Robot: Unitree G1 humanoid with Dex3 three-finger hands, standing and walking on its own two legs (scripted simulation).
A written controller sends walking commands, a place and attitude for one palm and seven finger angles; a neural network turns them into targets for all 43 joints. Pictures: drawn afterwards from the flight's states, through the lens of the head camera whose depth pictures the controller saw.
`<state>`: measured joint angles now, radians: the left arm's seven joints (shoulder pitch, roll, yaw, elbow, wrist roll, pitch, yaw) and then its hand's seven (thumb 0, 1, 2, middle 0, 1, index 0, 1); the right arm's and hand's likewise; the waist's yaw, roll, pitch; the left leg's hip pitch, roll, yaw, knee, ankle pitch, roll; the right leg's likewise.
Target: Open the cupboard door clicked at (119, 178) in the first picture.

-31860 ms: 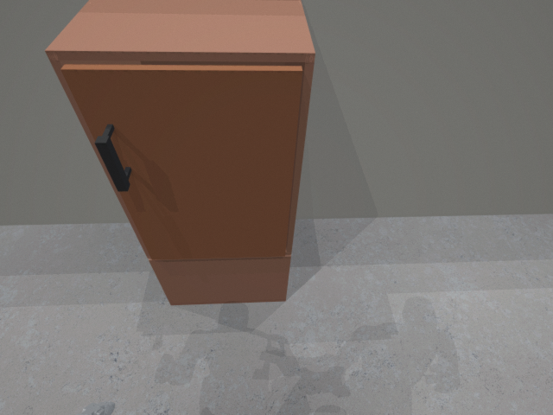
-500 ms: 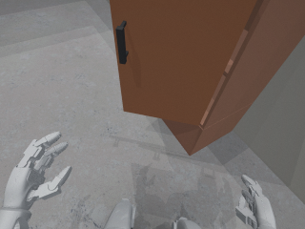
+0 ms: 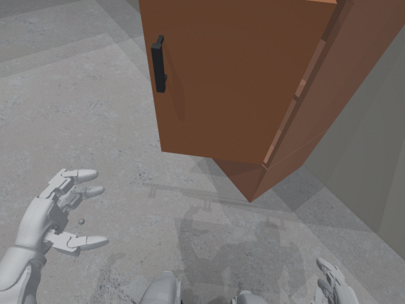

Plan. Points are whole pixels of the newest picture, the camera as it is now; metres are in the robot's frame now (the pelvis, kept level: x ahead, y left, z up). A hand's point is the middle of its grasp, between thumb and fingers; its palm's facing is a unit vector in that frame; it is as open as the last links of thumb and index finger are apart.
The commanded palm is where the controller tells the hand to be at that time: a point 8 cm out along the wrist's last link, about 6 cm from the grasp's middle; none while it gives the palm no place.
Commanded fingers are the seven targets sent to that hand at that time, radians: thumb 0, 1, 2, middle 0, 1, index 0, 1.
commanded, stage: raise the hand with hooked fingers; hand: left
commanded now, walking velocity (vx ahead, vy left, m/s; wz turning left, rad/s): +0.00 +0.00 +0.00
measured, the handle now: (160, 64) +0.63 +0.15 +0.09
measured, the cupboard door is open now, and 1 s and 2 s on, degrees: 48 48 48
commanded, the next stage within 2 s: move the hooked fingers beside the handle in 1.08 s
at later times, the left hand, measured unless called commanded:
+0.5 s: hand (48, 186) +0.28 +0.27 +0.10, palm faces -0.02 -1.00 -0.07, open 13.9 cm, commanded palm +0.26 +0.32 +0.10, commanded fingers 0.00 -0.50 0.30 -0.30 -1.20 -0.30 -1.20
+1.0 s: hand (65, 184) +0.29 +0.25 +0.10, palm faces -0.05 -1.00 -0.03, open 14.0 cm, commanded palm +0.26 +0.30 +0.10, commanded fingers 0.00 -0.50 0.30 -0.30 -1.20 -0.30 -1.20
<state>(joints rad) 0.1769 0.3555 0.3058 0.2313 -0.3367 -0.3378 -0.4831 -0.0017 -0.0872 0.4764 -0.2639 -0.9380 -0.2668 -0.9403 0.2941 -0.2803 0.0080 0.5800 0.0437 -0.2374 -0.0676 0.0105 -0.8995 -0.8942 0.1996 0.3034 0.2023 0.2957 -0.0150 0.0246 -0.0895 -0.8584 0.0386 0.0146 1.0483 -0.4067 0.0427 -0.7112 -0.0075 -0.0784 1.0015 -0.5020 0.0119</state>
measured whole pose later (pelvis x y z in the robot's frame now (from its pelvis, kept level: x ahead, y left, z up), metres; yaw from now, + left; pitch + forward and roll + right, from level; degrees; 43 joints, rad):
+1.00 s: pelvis +0.00 -0.02 +0.02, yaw +0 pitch +9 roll -2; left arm -0.03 0.44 0.43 0.43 -0.38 -0.28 -0.58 -0.02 -0.50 0.30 -0.30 -1.20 -0.30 -1.20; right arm 0.30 -0.29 0.03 0.55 0.05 -0.19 -0.08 0.01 -0.90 -0.89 0.20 0.30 0.20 0.30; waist -0.02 0.03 -0.08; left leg -0.70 0.05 0.01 0.90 -0.35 0.01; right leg -0.57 0.02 -0.08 0.86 -0.45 -0.02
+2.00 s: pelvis +0.01 -0.01 +0.01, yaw -1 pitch +15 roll -3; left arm -0.61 0.49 0.39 0.92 -0.23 -0.32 -0.49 -0.02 -0.50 0.30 -0.30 -1.20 -0.30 -1.20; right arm 0.34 -0.28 0.04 0.61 0.04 -0.06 -0.06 0.01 -0.90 -0.89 0.20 0.30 0.20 0.30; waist -0.08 0.02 -0.10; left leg -0.85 0.05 0.02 0.98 -0.39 0.03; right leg -0.71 0.01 -0.06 0.93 -0.47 0.00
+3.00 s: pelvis +0.02 +0.00 -0.01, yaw -5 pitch +26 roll -6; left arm -1.10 0.79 0.49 1.28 -0.05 -0.27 -0.42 -0.02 -0.50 0.30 -0.30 -1.20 -0.30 -1.20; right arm 0.45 -0.28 0.07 0.61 -0.01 0.07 -0.04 0.00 -0.90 -0.89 0.20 0.30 0.20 0.30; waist -0.24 0.04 -0.08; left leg -1.12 0.09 0.02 1.09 -0.43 0.04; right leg -0.96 0.05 -0.06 0.99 -0.48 0.01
